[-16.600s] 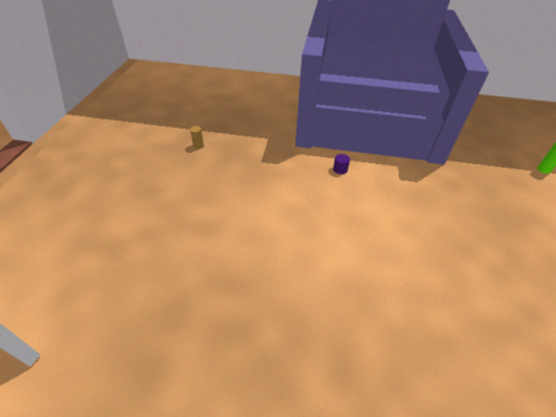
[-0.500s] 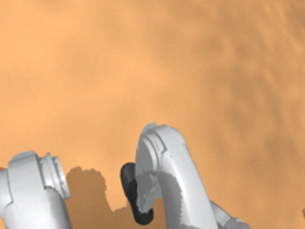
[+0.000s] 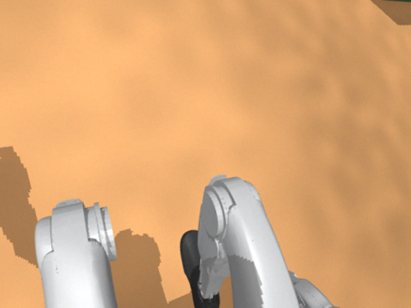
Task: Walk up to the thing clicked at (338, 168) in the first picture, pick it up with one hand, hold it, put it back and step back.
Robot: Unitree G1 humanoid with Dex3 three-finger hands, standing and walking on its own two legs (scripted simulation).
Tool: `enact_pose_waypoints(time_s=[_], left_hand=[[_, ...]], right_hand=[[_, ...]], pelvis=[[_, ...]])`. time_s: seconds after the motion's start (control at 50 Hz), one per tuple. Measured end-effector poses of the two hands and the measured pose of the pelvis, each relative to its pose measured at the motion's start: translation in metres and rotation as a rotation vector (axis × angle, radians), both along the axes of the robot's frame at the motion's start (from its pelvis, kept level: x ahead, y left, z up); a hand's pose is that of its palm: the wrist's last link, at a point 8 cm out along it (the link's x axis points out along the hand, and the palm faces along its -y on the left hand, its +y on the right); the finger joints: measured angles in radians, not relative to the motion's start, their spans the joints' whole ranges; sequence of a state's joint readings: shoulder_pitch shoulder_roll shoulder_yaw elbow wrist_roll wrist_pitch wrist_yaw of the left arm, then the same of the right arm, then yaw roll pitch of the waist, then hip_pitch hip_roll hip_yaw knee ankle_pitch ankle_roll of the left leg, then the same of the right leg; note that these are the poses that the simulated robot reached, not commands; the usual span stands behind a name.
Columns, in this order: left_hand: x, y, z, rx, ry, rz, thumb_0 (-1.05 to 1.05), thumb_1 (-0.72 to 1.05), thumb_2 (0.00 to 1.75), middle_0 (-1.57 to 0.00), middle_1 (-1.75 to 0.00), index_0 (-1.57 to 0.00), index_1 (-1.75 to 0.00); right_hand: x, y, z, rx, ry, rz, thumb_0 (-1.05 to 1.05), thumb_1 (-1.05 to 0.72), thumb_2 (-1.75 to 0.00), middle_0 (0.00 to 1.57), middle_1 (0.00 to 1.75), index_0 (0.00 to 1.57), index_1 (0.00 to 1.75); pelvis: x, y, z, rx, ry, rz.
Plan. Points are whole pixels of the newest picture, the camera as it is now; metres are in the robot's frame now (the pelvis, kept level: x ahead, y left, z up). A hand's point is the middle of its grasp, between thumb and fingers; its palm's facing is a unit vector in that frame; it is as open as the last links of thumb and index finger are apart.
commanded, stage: settle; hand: left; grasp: from above
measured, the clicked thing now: out of the picture +0.41 +0.39 -0.22
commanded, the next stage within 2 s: lift in 0.40 s
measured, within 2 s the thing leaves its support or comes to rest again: neither
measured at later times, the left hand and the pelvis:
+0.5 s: hand out of the picture +0.39 +0.38 -0.11, palm faces -0.43 -0.10 -0.90, open 10.5 cm; pelvis -0.01 -0.01 +0.03, yaw +4 degrees
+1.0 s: hand out of the picture +0.35 +0.37 -0.01, palm faces -0.44 -0.12 -0.89, open 10.5 cm; pelvis -0.01 +0.00 +0.11, yaw +6 degrees
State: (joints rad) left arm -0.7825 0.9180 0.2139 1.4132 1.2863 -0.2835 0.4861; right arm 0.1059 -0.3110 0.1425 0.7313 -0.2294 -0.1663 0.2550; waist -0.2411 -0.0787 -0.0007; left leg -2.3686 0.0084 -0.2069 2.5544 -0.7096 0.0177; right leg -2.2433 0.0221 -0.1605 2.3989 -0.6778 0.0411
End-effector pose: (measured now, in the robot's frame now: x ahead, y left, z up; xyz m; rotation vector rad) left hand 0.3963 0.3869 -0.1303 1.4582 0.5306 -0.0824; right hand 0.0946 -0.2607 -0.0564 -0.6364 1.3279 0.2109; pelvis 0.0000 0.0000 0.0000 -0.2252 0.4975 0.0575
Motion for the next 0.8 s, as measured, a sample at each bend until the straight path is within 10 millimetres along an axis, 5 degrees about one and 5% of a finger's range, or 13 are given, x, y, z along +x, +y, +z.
enact_pose_waypoints(time_s=[0.26, 0.56, 0.8], left_hand=[[-0.008, -0.005, 0.055, 0.006, 0.094, -0.026, 0.0, -0.11, 0.68, -0.6, -0.72, -0.59, -0.75], [-0.001, -0.007, 0.081, 0.015, 0.055, -0.06, 0.0, -0.12, 0.69, -0.62, -0.71, -0.61, -0.73], [-0.014, -0.01, 0.122, 0.001, 0.094, -0.03, 0.0, -0.13, 0.69, -0.63, -0.7, -0.62, -0.72]], right_hand=[[0.026, -0.006, 0.003, 0.05, -0.062, -0.058, 0.0, -0.91, -0.9, 0.2, 0.3, 0.2, 0.3], [-0.009, -0.005, 0.001, 0.024, 0.008, -0.166, 0.0, -0.92, -0.9, 0.2, 0.3, 0.2, 0.3], [-0.014, -0.004, 0.027, 0.035, -0.008, -0.253, 0.0, -0.93, -0.9, 0.2, 0.3, 0.2, 0.3]], pelvis=[[-0.007, -0.005, 0.026, 0.041, 0.044, 0.031], [-0.01, -0.005, 0.033, 0.05, 0.053, 0.038], [-0.011, -0.004, 0.067, 0.061, 0.089, 0.049]])
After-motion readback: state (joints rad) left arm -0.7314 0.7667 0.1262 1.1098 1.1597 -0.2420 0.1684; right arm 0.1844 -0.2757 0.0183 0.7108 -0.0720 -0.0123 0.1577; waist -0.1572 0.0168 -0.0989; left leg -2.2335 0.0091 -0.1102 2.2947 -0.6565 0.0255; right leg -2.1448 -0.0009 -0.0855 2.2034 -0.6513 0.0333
